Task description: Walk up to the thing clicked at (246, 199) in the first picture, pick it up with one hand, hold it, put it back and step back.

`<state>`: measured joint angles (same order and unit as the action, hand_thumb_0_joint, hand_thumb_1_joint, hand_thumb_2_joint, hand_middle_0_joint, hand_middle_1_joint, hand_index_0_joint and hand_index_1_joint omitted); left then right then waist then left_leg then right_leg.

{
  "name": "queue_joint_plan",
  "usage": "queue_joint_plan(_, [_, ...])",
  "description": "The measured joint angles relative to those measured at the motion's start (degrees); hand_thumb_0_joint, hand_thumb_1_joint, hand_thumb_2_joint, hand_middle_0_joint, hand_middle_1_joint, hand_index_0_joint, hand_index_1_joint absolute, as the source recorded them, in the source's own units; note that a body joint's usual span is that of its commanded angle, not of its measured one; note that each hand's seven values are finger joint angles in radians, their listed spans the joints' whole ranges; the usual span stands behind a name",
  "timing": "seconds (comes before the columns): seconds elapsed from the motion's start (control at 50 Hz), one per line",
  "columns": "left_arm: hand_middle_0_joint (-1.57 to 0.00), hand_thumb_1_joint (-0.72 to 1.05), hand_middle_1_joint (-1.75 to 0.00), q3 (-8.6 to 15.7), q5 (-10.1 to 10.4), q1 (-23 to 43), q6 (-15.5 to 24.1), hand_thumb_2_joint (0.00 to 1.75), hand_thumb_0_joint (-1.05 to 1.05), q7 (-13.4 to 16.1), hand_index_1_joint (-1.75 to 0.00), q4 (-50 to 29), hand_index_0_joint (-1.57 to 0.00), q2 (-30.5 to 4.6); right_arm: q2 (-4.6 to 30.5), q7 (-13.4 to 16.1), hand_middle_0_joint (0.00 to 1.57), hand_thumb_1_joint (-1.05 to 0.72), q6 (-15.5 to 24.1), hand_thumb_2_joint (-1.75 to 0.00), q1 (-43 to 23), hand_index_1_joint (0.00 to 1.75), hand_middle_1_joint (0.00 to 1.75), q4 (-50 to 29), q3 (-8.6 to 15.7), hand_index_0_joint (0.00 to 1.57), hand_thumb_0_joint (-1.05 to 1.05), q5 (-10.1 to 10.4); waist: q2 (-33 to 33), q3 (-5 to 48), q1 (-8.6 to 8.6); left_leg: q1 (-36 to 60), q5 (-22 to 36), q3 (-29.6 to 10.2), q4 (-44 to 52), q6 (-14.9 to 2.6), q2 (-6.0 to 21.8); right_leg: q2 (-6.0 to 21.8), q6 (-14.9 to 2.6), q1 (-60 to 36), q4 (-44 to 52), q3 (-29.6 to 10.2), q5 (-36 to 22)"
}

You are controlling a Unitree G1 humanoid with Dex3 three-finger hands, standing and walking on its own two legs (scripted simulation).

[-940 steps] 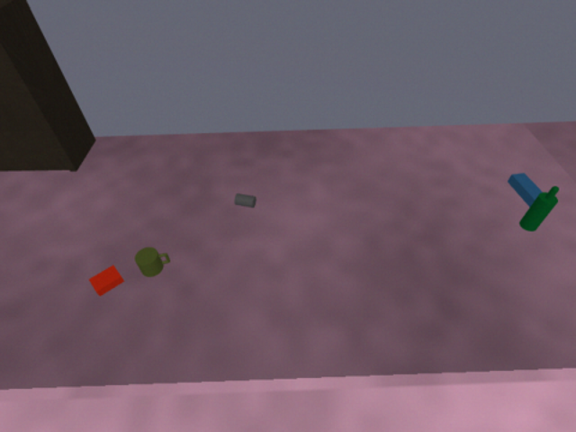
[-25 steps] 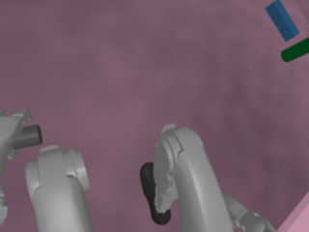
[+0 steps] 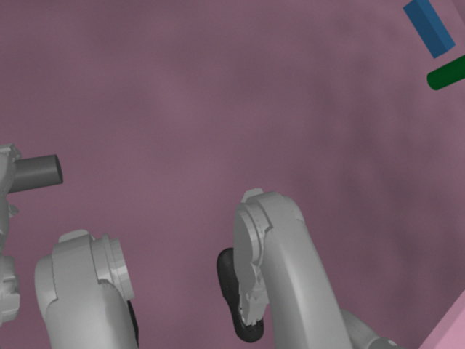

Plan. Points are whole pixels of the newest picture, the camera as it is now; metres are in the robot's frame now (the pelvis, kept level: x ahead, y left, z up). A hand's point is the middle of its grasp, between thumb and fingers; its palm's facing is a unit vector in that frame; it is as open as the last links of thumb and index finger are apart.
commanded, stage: go down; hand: left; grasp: from above
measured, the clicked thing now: (30, 173) +0.42 +0.28 -0.27
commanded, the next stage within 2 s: none
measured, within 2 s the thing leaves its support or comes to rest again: neither
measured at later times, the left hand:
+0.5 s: hand out of the picture +0.40 +0.32 -0.13, palm faces -0.16 -0.01 -0.99, open 13.2 cm
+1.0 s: hand out of the picture +0.34 +0.35 +0.05, palm faces -0.39 -0.04 -0.92, open 13.4 cm
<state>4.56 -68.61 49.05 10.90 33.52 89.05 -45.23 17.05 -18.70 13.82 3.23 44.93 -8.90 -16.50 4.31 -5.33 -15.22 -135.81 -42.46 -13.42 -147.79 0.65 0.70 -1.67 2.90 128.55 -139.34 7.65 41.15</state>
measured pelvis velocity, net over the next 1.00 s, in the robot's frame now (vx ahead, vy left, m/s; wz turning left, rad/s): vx -0.02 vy -0.01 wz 0.13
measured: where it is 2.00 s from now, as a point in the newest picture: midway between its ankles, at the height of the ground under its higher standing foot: (188, 333)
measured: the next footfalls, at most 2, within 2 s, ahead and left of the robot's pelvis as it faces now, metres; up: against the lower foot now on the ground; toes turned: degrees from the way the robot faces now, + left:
none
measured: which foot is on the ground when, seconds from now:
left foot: down 0.00-1.00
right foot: down 0.00-1.00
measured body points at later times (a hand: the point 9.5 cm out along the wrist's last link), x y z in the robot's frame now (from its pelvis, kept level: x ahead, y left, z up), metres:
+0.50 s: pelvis -0.01 -0.01 +0.01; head +0.18 +0.09 +0.41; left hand +0.40 +0.32 -0.08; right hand +0.12 -0.28 -0.08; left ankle +0.06 +0.13 -0.26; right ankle +0.10 -0.13 -0.26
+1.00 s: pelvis -0.02 -0.01 +0.13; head +0.15 +0.06 +0.54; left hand +0.36 +0.35 +0.10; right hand +0.16 -0.28 +0.02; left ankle +0.06 +0.12 -0.26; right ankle +0.10 -0.13 -0.26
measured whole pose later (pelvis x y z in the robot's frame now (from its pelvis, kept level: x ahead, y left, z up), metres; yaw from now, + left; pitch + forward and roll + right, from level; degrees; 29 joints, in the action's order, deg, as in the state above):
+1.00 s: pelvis -0.02 -0.01 +0.13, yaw +8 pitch +31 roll -6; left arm 1.9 -64.3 33.3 19.0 6.2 47.0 -40.2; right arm 17.7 -2.8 -1.6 6.3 38.4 1.8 -2.7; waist -0.6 9.3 -4.1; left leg -116.0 -36.8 -6.0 -120.9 0.6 1.6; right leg 0.3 1.3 112.0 -117.5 3.2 37.2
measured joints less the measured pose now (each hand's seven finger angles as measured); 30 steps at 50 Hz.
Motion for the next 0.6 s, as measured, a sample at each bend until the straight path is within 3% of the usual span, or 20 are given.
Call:
queue_joint_plan(0.08, [-0.51, 0.13, -0.58, -2.50, -0.12, -1.45, 3.52, 0.46, 0.00, -2.62, -0.52, -0.25, -0.52, 0.88, -0.13, 0.02, 0.21, -0.90, -2.19, -0.90, 0.15, 0.30, 0.30, -0.14, -1.06, 0.20, 0.00, 0.70, -1.44, 0.64, 1.07, 1.10, -0.47, 0.08, 0.55, 0.30, 0.08, 0.06, 0.38, -0.64, 0.19, -0.12, 0.43])
queue_joint_plan(0.18, [-0.49, 0.10, -0.59, -1.07, -2.03, -3.16, 9.31, 0.49, 0.00, -2.37, -0.53, 2.02, -0.49, 0.75, 0.16, 1.51, 0.21, -0.90, -4.01, -0.90, -1.01, 0.30, 0.30, -2.60, -2.32, 0.20, 0.00, 1.52, -1.05, -0.48, 1.26, 2.27, 0.43, -0.39, 1.33, 0.57, 0.75, -0.59, 0.16, -1.01, 1.14, 0.27, -1.39])
queue_joint_plan(0.28, [-0.38, -0.02, -0.71, 2.08, -8.46, -5.79, 13.49, 0.59, 0.00, 2.38, -0.65, -2.29, -0.41, 0.61, 0.44, 3.12, 0.21, -0.90, -4.86, -0.89, -1.42, 0.30, 0.30, -2.62, -2.07, 0.20, 0.00, 0.33, 1.91, -0.84, 1.17, 2.78, 1.83, -0.56, 1.23, 1.42, 0.82, -0.77, -0.55, -0.67, 0.61, 0.32, -3.15])
queue_joint_plan(0.34, [-0.31, -0.12, -0.79, 2.65, -11.51, -7.83, 12.12, 0.65, 0.00, 6.55, -0.73, -6.33, -0.35, 1.85, 0.37, 3.64, 0.21, -0.90, -5.51, -0.89, -1.35, 0.30, 0.30, -0.34, 0.14, 0.20, 0.00, -0.71, 2.82, 0.84, 1.40, 3.12, 1.80, -0.07, 0.78, 1.78, 0.78, -0.69, -0.82, -0.57, -0.37, -0.17, -3.01])
queue_joint_plan(0.38, [-0.26, -0.18, -0.84, 2.73, -12.12, -8.92, 9.61, 0.69, 0.00, 8.43, -0.78, -9.29, -0.31, 3.18, 0.34, 3.86, 0.21, -0.90, -5.93, -0.89, -1.10, 0.30, 0.30, 1.00, 2.32, 0.20, 0.00, -0.54, 2.41, 2.63, 1.77, 3.06, 1.66, 0.40, 0.78, 1.72, 0.76, -0.59, -0.90, -0.45, -0.64, -0.57, -2.67])
queue_joint_plan(0.42, [-0.23, -0.23, -0.88, 2.69, -11.33, -9.58, 6.60, 0.74, 0.00, 9.00, -0.82, -13.01, -0.27, 4.89, 0.47, 3.85, 0.21, -0.90, -6.39, -0.89, -0.34, 0.30, 0.30, 1.66, 4.51, 0.20, 0.00, 0.29, 1.06, 5.33, 2.57, 2.42, 1.59, 0.98, 1.30, 1.43, 0.71, -0.41, -1.04, 0.02, -0.34, -0.95, -2.26])
queue_joint_plan(0.48, [-0.18, -0.30, -0.91, 2.70, -8.06, -9.43, 1.81, 0.80, 0.00, 7.47, -0.87, -16.48, -0.22, 6.87, 0.83, 3.42, 0.20, -0.90, -7.11, -0.90, 0.58, 0.30, 0.30, 1.53, 7.03, 0.20, 0.01, 2.87, -2.21, 10.05, 3.89, 1.51, 1.50, 2.17, 2.95, 0.57, 0.81, -0.14, -0.83, 0.57, 1.03, -1.74, -1.62])
queue_joint_plan(0.52, [-0.16, -0.34, -0.93, 1.01, -5.38, -8.56, -2.12, 0.83, 0.00, 4.12, -0.89, -16.90, -0.19, 7.65, 0.72, 3.55, 0.20, -0.90, -7.63, -0.90, 0.96, 0.30, 0.30, 1.15, 8.79, 0.20, 0.01, 4.95, -4.43, 12.89, 4.94, 1.65, 1.48, 3.47, 4.78, -0.12, 1.07, -0.01, -0.61, 0.48, 2.46, -2.66, -1.31])
queue_joint_plan(0.6, [-0.12, -0.38, -0.96, -3.85, 1.83, -7.67, -8.42, 0.88, 0.00, -6.63, -0.94, -20.30, -0.15, 9.32, -0.07, 4.92, 0.20, -0.90, -9.87, -0.90, 1.53, 0.30, 0.30, -0.37, 11.08, 0.20, 0.01, 8.97, -7.33, 15.43, 7.86, 5.20, 1.74, 6.15, 10.20, -1.02, 1.55, 0.34, -0.09, -2.43, 6.74, -4.60, -1.14])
